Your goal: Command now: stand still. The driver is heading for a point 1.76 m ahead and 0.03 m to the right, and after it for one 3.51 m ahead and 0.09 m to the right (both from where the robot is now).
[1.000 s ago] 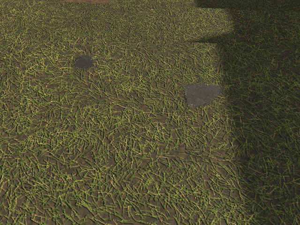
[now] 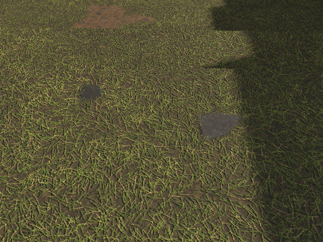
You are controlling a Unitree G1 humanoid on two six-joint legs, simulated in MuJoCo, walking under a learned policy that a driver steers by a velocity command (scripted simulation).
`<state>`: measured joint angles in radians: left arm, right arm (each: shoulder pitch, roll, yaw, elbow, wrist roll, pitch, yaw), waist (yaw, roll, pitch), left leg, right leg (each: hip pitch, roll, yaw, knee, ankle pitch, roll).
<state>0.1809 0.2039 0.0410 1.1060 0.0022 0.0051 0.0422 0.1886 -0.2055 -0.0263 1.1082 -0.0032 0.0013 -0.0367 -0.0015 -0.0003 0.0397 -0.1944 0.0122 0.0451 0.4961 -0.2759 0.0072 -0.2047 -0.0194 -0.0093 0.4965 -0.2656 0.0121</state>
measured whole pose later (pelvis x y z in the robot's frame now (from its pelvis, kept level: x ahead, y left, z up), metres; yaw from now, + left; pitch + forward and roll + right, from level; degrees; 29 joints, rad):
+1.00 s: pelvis +0.02 +0.00 +0.00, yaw -1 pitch +0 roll +0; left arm 0.31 0.18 0.03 1.11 -0.02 -0.03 0.04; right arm 0.34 -0.19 -0.04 1.10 0.02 -0.03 -0.04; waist -0.01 0.01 -0.01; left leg -0.22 0.02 0.04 0.55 -0.35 0.04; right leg -0.29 -0.01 -0.03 0.71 -0.44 -0.05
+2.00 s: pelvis +0.51 -0.01 +0.01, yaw +0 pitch +2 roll +2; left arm 0.05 0.24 0.06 0.88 -0.01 -0.09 0.00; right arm 0.36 -0.23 -0.04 1.03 0.01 -0.09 0.00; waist -0.08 -0.04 0.00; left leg -0.01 -0.06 0.07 0.22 -0.25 0.04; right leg -0.68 -0.12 0.02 0.62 0.09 -0.02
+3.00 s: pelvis +0.82 -0.06 +0.01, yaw +0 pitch +3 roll +0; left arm 0.44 0.20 0.04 1.05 0.00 -0.08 0.01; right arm 0.06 -0.24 -0.07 0.94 0.02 -0.09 0.01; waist 0.07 0.02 -0.01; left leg -0.66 0.10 0.01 0.72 -0.05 0.03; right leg 0.01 0.02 -0.05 0.22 -0.28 -0.03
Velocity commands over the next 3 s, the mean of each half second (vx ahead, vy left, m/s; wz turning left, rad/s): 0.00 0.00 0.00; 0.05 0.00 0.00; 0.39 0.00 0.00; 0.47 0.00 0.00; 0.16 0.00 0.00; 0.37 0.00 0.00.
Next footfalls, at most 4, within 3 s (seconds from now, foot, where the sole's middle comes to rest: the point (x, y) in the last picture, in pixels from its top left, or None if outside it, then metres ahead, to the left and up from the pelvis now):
1.58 left None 0.46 0.09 -0.77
2.10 right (204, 188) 0.75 -0.16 -0.77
2.44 left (148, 196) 0.71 0.09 -0.77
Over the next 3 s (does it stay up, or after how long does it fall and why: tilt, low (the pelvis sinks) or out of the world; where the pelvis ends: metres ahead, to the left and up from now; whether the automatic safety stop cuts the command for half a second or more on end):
stays up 0.82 -0.06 0.01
